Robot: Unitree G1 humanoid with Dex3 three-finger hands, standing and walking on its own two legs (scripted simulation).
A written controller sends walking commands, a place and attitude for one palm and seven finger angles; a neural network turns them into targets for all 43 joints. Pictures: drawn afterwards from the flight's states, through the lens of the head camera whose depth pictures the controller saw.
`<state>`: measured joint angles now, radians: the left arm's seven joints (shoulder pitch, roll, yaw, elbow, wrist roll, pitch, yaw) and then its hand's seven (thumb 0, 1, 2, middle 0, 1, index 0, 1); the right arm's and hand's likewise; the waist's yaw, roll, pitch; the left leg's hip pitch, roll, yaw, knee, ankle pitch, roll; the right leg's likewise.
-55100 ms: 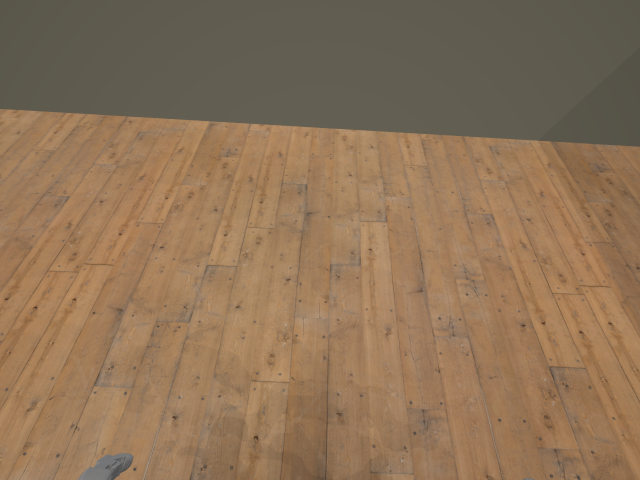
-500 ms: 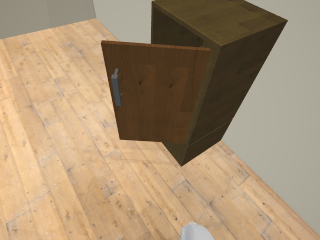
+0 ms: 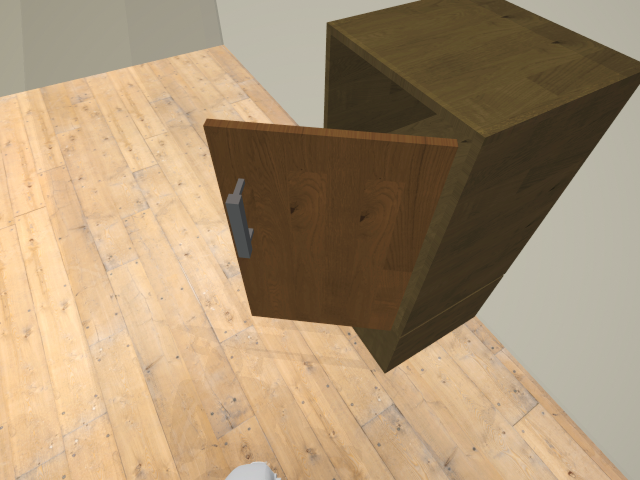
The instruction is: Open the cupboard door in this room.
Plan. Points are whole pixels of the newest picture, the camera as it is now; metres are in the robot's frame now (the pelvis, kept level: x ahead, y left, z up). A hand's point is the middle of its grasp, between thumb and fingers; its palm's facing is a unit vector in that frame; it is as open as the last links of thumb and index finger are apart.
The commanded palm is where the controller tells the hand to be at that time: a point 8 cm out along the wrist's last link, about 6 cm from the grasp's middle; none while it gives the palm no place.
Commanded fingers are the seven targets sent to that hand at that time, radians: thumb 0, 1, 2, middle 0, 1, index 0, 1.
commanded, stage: come to a stop and stand still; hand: left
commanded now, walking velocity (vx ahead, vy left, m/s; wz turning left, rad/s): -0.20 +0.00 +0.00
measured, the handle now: (242, 219) +0.52 +0.17 -0.04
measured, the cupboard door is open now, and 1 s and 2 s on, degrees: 53 53 53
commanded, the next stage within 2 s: look again from close up in 1.06 s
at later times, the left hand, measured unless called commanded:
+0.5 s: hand out of the picture -0.03 +0.17 -0.17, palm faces +0.02 -0.97 -0.23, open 7.4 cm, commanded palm none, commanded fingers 0.00 0.90 0.90 -0.20 -0.30 -0.20 -0.30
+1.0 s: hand out of the picture -0.05 +0.19 -0.17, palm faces +0.01 -0.98 -0.18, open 7.4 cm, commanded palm none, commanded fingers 0.00 0.90 0.90 -0.20 -0.30 -0.20 -0.30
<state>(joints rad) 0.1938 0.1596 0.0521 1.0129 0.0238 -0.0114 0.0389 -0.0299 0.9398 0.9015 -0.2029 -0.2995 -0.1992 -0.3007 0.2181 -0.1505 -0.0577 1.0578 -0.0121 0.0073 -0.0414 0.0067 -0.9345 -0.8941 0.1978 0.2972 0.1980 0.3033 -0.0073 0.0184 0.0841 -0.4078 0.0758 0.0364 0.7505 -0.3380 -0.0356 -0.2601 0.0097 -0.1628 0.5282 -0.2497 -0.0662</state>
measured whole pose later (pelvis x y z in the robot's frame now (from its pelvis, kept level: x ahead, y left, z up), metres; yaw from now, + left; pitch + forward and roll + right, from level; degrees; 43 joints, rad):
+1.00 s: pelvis -0.05 +0.02 +0.01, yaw -2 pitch -2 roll +1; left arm 0.28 0.14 0.01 1.12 0.01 0.01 0.03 0.00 0.91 0.90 -0.20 -0.30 -0.20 -0.30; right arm 0.25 -0.14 -0.02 1.14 -0.01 0.00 -0.04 0.02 -0.95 -0.89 0.20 0.30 0.20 0.30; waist 0.01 -0.02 0.04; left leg -0.19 -0.02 0.11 0.47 -0.24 0.05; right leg -0.15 -0.06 -0.05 0.49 -0.30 0.03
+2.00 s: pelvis -0.07 +0.00 -0.02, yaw -1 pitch +6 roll +0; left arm 0.30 0.20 0.14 0.22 -0.20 -0.35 -0.07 0.01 0.81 0.85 -0.21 -0.38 -0.20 -0.38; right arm 0.21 -0.25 -0.04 0.72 0.02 -0.27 -0.04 0.01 -0.92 -0.89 0.20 0.30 0.20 0.30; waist -0.04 0.01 -0.10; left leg -0.54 0.01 0.06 0.75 -0.32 0.02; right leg -0.48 -0.05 -0.08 0.78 -0.41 -0.01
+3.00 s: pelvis -0.09 +0.03 -0.08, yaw -1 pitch +15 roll -4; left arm 0.18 0.36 0.36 0.19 -0.35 -0.39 -0.42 -0.01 -0.37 0.36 -0.30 -1.12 -0.29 -1.12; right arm 0.24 -0.25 0.01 0.53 0.04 -0.23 -0.05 0.01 -0.91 -0.89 0.20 0.30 0.20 0.30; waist -0.02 0.01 -0.14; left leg -0.97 0.05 0.02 1.16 -0.47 0.06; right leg -0.85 -0.03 -0.11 1.09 -0.51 0.01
